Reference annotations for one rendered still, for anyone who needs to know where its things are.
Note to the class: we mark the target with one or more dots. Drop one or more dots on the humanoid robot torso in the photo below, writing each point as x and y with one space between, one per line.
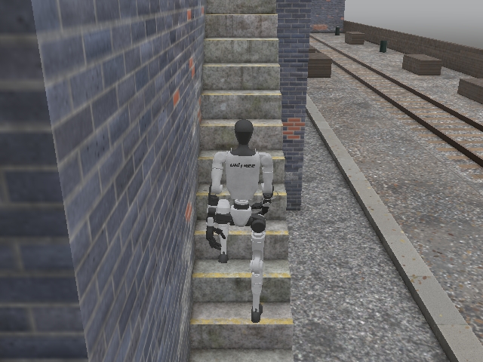
242 177

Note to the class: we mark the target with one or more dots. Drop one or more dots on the robot right forearm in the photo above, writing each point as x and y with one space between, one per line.
267 197

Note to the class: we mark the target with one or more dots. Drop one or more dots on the left robot upper arm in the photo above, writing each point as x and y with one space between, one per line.
217 171

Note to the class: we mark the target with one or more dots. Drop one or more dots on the robot left forearm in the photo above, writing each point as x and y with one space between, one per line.
212 208

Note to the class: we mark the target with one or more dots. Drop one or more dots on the robot right hand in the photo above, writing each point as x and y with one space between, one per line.
259 206

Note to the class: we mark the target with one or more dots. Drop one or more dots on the left robot thigh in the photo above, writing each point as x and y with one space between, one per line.
223 212

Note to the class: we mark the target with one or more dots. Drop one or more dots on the right robot upper arm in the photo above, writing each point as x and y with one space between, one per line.
266 161

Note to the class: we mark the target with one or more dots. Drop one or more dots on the robot left hand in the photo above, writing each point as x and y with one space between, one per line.
209 236

